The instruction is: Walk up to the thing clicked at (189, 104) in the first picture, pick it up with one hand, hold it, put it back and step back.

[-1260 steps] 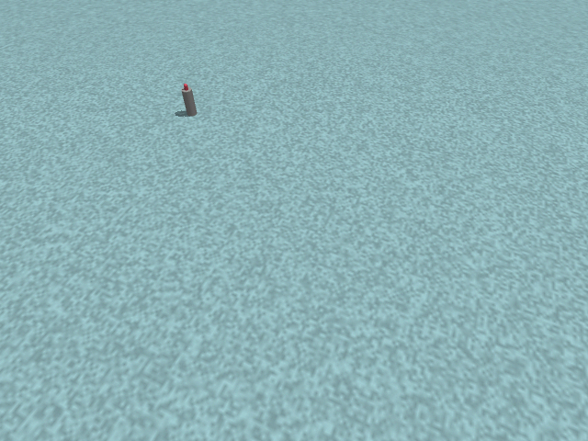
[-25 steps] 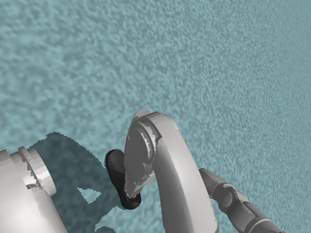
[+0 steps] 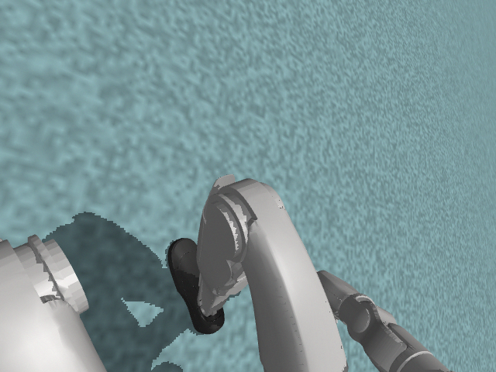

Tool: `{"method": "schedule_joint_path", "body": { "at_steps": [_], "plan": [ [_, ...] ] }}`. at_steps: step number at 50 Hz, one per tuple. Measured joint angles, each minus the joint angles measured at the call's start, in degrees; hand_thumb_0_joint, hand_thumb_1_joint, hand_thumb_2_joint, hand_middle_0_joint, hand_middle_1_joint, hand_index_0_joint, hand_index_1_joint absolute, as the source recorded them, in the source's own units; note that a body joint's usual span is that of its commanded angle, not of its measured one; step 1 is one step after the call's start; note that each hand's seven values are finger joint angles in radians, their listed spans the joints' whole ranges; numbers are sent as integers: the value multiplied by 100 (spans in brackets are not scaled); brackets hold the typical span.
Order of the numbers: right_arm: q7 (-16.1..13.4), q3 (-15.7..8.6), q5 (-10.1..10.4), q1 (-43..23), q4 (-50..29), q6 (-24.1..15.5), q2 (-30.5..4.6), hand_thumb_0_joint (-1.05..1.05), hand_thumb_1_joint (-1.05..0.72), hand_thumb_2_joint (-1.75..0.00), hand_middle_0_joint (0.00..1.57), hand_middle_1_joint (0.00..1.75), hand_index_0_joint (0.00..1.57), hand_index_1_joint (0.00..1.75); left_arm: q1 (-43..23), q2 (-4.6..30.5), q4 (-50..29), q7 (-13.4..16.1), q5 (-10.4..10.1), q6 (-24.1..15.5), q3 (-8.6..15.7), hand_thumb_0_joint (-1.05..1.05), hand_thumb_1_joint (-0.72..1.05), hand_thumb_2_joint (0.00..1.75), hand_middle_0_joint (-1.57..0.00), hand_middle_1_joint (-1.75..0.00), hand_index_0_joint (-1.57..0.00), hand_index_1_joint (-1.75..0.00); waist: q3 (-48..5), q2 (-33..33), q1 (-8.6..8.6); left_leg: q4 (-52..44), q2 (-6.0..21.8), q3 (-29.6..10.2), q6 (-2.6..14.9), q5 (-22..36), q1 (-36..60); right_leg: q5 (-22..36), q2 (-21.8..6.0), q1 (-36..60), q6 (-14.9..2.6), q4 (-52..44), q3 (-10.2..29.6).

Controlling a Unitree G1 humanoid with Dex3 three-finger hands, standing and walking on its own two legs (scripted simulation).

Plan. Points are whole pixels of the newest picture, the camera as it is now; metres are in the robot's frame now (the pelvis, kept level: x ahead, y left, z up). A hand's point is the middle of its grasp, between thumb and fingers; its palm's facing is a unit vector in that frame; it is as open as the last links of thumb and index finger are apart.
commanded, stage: withdraw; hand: left
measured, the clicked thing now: out of the picture +0.46 +0.36 -0.20
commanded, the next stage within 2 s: rise in 0.30 s
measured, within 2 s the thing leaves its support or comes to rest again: neither
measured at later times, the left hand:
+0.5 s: hand out of the picture +0.44 +0.46 -0.07, palm faces +0.55 -0.82 -0.13, open 17.5 cm
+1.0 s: hand out of the picture +0.30 +0.44 +0.06, palm faces +0.43 -0.72 -0.55, open 17.3 cm
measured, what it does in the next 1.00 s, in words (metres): rises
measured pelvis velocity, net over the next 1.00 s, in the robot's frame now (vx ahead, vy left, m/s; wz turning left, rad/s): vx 0.01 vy -0.01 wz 0.18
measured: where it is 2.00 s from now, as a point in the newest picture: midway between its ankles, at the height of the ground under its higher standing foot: (141, 342)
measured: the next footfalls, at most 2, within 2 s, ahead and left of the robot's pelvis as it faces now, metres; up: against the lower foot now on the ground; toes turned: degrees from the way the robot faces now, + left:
none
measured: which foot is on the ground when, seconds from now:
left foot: down 0.00-1.00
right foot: down 0.00-1.00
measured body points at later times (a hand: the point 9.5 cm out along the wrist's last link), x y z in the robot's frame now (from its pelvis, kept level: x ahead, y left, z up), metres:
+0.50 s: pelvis +0.00 +0.00 +0.01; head +0.22 +0.17 +0.36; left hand +0.41 +0.50 -0.06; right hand +0.15 -0.26 -0.04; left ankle +0.07 +0.12 -0.26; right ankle +0.14 -0.13 -0.26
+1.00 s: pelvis +0.01 -0.01 +0.13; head +0.20 +0.10 +0.52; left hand +0.27 +0.48 +0.09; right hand +0.20 -0.23 +0.01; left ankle +0.07 +0.12 -0.26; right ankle +0.14 -0.13 -0.26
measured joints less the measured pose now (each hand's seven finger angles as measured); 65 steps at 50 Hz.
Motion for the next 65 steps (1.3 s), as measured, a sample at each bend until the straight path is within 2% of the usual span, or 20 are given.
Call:
{"method": "schedule_joint_path", "body": {
  "at_steps": [4,8,14,17,22,25,30,33,36,41,45,48,54,61,65],
  "plan": [
    [-19,-2,17,-6,0,-10,-5,0,-91,-89,20,30,21,30,28,11,-109,-78,-5,9,55,-1,-57,11,-24,-19,-26,-18,11,-12,7,-5,8,9,8,-2,3,2,3,2,-3,-5,5],
    [-49,-54,47,21,-4,-14,-2,0,-91,-89,20,30,21,30,13,39,-361,-176,15,113,269,-1,-59,9,-17,-15,-19,-14,13,-20,22,-20,18,33,14,-2,9,1,1,3,-10,-10,20],
    [-93,-288,145,238,22,42,31,0,-91,-89,20,30,21,30,-64,156,-956,-442,98,568,606,-1,-60,7,-11,-11,-13,-10,-120,69,109,-94,17,107,0,19,-13,-9,-35,-41,-61,-24,63],
    [-105,-480,255,435,72,65,43,0,-91,-89,20,30,21,30,-88,166,-1235,-639,54,895,565,-1,-60,5,-9,-9,-11,-8,-296,218,190,-172,3,189,-2,50,-60,-28,-81,-98,-92,-38,111],
    [-127,-779,525,709,160,64,38,0,-91,-89,20,30,21,30,-111,129,-1428,-1002,-106,1470,351,-1,-60,2,-8,-7,-11,-5,-607,524,318,-318,-15,367,53,133,-158,-48,-153,-191,-65,-80,226],
    [-95,-1047,761,817,196,123,136,0,-91,-89,20,30,21,30,-39,190,-1355,-893,402,1989,300,-1,-58,2,-8,-7,-10,-5,-769,657,350,-437,8,495,84,188,-182,-29,-177,-244,-102,-131,309],
    [-21,-1449,1072,1079,243,304,286,0,-92,-90,20,31,21,30,207,-58,-1799,-642,998,3001,331,-1,-53,2,-7,-7,-10,-5,-1067,853,503,-727,28,741,114,286,-188,-11,-247,-319,-167,-267,470],
    [6,-1679,1227,1231,308,416,372,0,-92,-90,20,31,21,30,343,-164,-2192,-465,1189,3507,376,-1,-51,3,-7,-7,-9,-5,-1263,936,602,-923,32,891,116,322,-137,-22,-294,-325,-165,-359,577],
    [-4,-1920,1364,1362,381,475,425,0,-92,-90,20,31,21,30,585,-241,-2515,-286,1246,3868,356,-1,-51,5,-7,-7,-8,-5,-1491,1070,712,-1132,36,1024,121,340,-71,-44,-336,-306,-181,-482,666],
    [-43,-2401,1612,1564,491,468,452,0,-91,-90,20,31,21,30,1147,-697,-3176,-102,1189,4375,11,-1,-51,6,-6,-6,-7,-5,-1892,1314,1030,-1608,60,1311,153,353,133,-89,-400,-215,-239,-797,861],
    [-102,-2743,1826,1564,524,422,478,0,-91,-90,20,31,21,30,1839,-1328,-3982,-31,1081,4743,-365,-1,-51,6,-6,-6,-6,-5,-2152,1468,1272,-2136,83,1515,169,358,481,-96,-438,39,-188,-1221,998],
    [-187,-2917,1980,1487,449,369,536,1,-91,-90,20,31,21,30,2511,-1857,-4824,36,977,5014,-619,-1,-52,6,-6,-6,-6,-5,-2277,1528,1389,-2620,102,1606,144,365,884,-79,-455,381,-184,-1656,1037],
    [-457,-3046,2157,1345,256,185,714,1,-91,-90,20,30,21,30,3679,-2693,-6123,273,779,5380,-1068,-1,-51,7,-6,-6,-7,-5,-2434,1519,1467,-3760,108,1710,28,402,2038,-60,-505,1439,-242,-2688,1031],
    [-752,-3110,2157,1353,125,-152,791,1,-90,-90,20,31,21,30,4314,-3199,-6238,576,598,5646,-1437,-1,-50,7,-6,-6,-7,-5,-2606,1558,1482,-5042,80,1765,-80,520,3499,-5,-561,2860,-344,-3879,970],
    [-870,-3142,2161,1471,70,-352,749,1,-90,-90,20,31,21,30,4607,-3514,-6236,674,514,5829,-1742,-1,-51,7,-6,-6,-7,-5,-2626,1619,1496,-5717,75,1808,-106,614,4333,77,-573,3682,-366,-4532,957]
  ]
}}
